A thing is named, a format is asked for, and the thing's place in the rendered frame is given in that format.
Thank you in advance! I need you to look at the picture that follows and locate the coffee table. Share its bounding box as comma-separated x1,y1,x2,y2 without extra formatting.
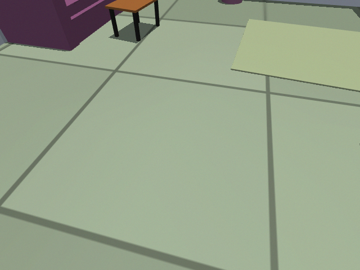
105,0,160,41

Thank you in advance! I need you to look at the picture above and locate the sofa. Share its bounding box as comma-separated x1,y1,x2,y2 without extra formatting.
0,0,123,51

